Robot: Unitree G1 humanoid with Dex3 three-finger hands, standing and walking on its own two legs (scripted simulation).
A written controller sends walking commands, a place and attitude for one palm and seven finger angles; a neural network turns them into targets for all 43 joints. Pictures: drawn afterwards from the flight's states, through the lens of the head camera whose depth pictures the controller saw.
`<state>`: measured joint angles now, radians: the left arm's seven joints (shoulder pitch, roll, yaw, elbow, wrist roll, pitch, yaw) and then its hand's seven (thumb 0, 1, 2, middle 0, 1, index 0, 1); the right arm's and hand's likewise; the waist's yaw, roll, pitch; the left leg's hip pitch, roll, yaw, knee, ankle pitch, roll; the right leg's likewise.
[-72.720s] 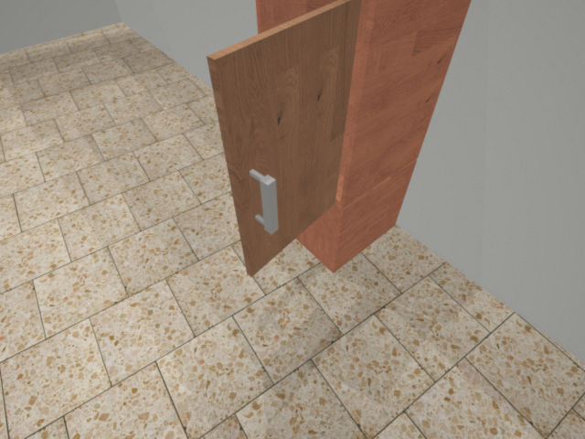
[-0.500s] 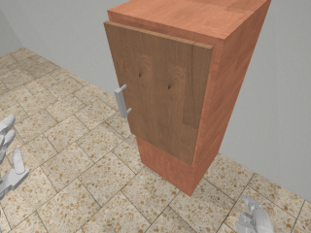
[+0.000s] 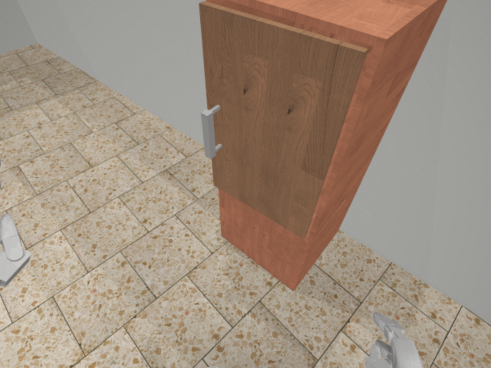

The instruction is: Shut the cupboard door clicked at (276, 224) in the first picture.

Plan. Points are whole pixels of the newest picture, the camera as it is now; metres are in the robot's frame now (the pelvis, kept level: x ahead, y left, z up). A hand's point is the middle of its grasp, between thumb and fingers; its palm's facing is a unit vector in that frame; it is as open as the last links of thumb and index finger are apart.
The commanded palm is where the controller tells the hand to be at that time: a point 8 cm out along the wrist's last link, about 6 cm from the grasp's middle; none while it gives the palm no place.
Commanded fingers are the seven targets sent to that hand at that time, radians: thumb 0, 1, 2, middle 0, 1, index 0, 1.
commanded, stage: step back with the hand held close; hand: left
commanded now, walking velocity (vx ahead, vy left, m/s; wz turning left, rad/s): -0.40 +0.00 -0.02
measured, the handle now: (213, 132) +0.72 +0.14 -0.05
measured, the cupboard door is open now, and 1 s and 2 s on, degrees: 4 4 4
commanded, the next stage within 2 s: stop stepping back and stand still in 0.58 s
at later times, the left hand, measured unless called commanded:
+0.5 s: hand out of the picture +0.13 +0.29 +0.18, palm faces +0.47 -0.77 -0.44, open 7.5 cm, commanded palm +0.08 +0.30 +0.19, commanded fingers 0.00 0.90 0.90 -0.20 -0.30 -0.20 -0.30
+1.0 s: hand out of the picture +0.08 +0.28 +0.17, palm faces +0.44 -0.85 -0.30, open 7.5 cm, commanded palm -0.01 +0.31 +0.19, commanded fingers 0.00 0.90 0.90 -0.20 -0.30 -0.20 -0.30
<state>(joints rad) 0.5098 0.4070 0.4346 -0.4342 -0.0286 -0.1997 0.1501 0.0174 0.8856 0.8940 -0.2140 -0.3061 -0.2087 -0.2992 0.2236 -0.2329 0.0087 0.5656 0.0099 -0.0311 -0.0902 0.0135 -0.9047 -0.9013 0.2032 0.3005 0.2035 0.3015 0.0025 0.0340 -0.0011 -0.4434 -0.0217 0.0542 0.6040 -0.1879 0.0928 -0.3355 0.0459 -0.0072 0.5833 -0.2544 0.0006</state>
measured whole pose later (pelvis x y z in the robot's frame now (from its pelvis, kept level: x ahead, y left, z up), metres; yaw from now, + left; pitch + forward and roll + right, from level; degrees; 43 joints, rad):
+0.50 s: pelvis -0.07 +0.01 +0.00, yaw -1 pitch +5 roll -4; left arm 0.55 0.45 0.50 -0.52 -0.08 -0.27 0.16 0.02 0.89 0.89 -0.21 -0.31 -0.21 -0.30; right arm 0.18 -0.18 0.01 0.62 -0.02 -0.11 -0.06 0.01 -0.90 -0.90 0.20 0.30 0.20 0.30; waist 0.03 0.00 -0.07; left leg -0.59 0.04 0.12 0.47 0.00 0.07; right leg -0.16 0.06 0.00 0.53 -0.47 -0.05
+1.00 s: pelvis -0.16 +0.02 +0.01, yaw -4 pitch +0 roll -2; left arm 0.41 0.38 0.43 -0.41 -0.06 -0.13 0.18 0.02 0.89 0.90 -0.21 -0.31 -0.20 -0.30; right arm 0.28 -0.17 0.02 0.68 0.00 -0.11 -0.08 0.02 -0.91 -0.90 0.20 0.30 0.20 0.30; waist -0.04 -0.04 -0.04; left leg -0.42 -0.02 -0.03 0.52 -0.13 0.01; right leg -0.22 0.06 0.01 0.63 -0.48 -0.01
